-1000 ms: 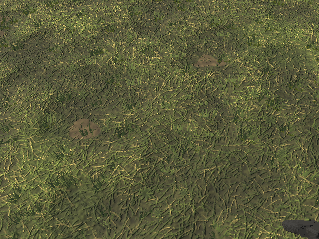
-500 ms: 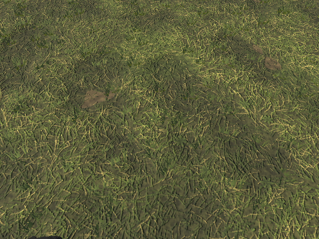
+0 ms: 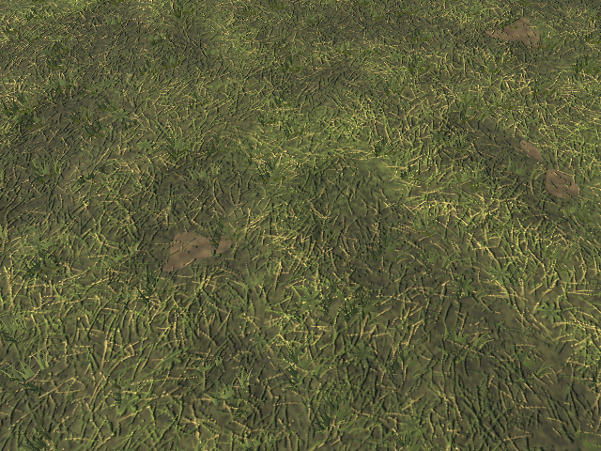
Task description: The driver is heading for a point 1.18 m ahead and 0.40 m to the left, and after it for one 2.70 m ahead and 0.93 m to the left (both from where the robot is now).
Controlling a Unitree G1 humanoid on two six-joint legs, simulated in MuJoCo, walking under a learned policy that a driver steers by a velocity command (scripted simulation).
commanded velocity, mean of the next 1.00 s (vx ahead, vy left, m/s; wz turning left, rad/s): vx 0.04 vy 0.00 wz -0.01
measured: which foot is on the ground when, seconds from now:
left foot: up 0.00-0.04, down 0.06-1.00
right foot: down 0.00-1.00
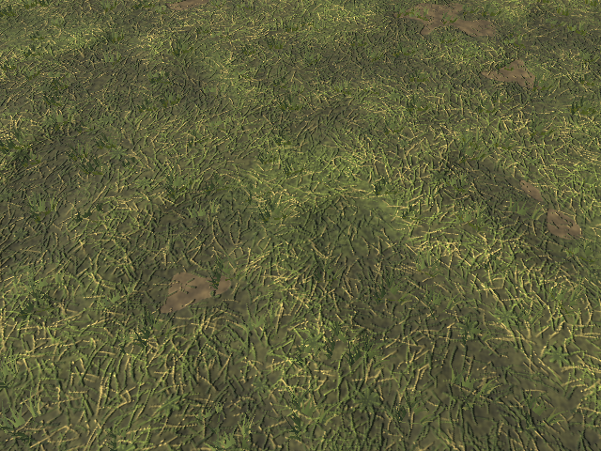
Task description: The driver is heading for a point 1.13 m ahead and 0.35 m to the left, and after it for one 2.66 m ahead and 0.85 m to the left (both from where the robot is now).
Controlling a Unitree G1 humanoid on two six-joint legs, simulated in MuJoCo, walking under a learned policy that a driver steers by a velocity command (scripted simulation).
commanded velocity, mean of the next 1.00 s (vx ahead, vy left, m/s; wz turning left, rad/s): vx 0.42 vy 0.00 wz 0.08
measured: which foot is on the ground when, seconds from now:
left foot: down 0.00-0.68, up 0.70-1.00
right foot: down 0.00-0.18, up 0.20-0.64, down 0.66-1.00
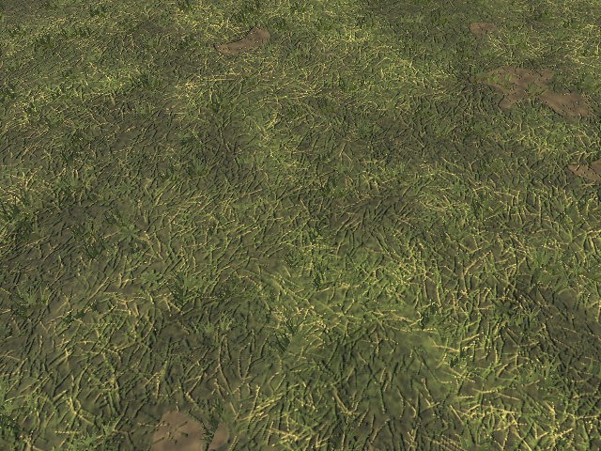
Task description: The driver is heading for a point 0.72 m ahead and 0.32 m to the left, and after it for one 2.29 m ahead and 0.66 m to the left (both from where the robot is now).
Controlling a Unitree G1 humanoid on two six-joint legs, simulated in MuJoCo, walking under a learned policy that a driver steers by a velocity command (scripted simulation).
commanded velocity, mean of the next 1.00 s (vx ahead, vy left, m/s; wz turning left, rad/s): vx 0.30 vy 0.00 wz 0.56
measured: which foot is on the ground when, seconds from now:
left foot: up 0.00-0.24, down 0.26-0.70, up 0.72-1.00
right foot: down 0.00-0.26, up 0.28-0.68, down 0.70-1.00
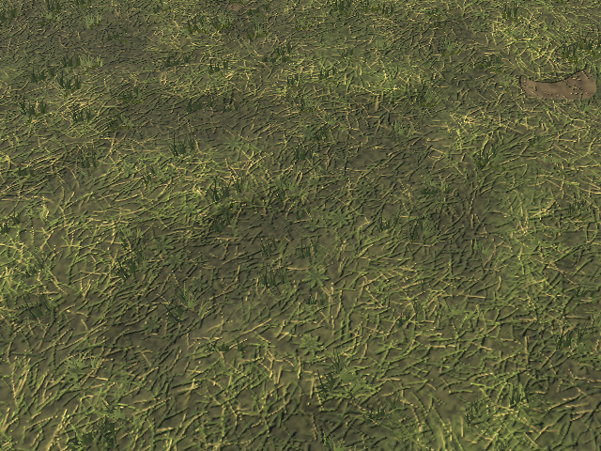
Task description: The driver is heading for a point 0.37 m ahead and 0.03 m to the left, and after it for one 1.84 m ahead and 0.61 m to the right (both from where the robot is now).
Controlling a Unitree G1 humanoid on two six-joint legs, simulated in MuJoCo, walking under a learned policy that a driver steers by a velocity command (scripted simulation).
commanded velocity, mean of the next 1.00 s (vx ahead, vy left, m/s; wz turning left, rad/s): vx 0.03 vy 0.00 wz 0.34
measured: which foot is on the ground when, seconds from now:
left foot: up 0.00-0.10, down 0.12-1.00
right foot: down 0.00-0.12, up 0.14-0.56, down 0.58-1.00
